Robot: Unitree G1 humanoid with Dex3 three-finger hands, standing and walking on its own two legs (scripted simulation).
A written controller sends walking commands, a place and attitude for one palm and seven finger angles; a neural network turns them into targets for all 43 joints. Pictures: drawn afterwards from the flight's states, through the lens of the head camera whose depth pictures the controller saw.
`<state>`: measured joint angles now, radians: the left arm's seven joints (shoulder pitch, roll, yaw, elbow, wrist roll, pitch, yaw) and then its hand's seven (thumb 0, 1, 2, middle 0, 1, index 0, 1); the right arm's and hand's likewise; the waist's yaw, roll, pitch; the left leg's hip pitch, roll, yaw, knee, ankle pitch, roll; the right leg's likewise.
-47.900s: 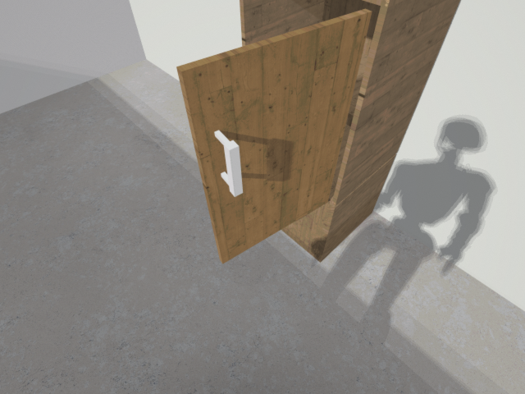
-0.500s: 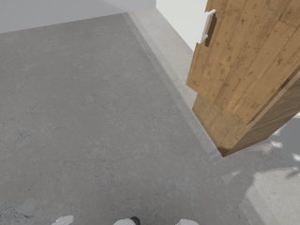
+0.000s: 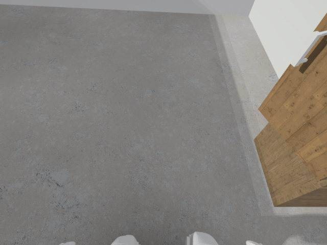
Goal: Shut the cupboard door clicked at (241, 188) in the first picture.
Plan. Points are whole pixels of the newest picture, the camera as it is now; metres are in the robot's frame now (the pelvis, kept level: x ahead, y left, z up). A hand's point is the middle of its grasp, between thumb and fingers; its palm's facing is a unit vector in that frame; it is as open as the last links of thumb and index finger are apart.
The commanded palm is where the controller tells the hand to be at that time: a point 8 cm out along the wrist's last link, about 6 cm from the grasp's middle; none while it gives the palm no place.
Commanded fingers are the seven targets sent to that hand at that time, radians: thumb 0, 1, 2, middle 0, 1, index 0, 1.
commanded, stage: walk to a spot facing it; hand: left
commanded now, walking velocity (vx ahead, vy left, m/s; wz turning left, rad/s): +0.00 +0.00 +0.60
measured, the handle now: (309, 48) +0.73 -0.47 +0.07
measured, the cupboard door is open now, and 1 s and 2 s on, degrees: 22 22 22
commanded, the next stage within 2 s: turn to face it in 1.30 s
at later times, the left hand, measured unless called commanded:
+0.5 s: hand out of the picture +0.00 +0.19 -0.17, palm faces +0.37 -0.91 -0.20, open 7.4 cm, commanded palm none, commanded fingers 0.00 0.90 0.90 -0.20 -0.30 -0.20 -0.30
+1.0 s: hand (83, 240) +0.14 +0.21 -0.14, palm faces +0.56 -0.79 -0.26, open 7.4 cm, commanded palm none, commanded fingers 0.00 0.90 0.90 -0.20 -0.30 -0.20 -0.30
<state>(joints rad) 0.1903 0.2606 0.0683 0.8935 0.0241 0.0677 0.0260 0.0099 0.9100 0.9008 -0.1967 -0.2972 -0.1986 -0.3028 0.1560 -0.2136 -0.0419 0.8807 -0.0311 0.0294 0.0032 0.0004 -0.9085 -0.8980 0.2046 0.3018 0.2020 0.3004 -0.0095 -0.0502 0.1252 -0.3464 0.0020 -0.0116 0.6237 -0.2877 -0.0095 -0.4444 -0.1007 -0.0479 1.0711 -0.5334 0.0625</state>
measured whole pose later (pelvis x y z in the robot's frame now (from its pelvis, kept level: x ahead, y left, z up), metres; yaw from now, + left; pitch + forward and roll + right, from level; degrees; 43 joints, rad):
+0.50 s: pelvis +0.01 -0.01 +0.00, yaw +20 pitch +1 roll +1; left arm 0.27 0.22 0.07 0.88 0.03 0.01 0.00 0.01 0.91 0.90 -0.20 -0.30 -0.20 -0.30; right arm 0.21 -0.22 -0.05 0.91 -0.03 0.04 0.04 0.00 -0.91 -0.90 0.20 0.30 0.20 0.30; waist 0.00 -0.06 0.06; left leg -0.28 0.01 0.07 0.59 -0.34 0.01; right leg -0.29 -0.18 -0.24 0.71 -0.43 0.05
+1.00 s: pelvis +0.17 -0.01 +0.01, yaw +35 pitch +0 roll +1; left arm 0.21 0.19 0.06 0.88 0.03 -0.04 0.00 0.01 0.91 0.90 -0.20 -0.30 -0.20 -0.30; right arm 0.29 -0.24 -0.07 1.01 -0.03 0.03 0.02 0.01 -0.91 -0.90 0.20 0.30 0.20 0.30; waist -0.04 0.03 0.06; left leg -0.47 0.02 0.00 1.23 -0.37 0.02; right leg -0.30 -0.09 -0.18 0.56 -0.25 -0.02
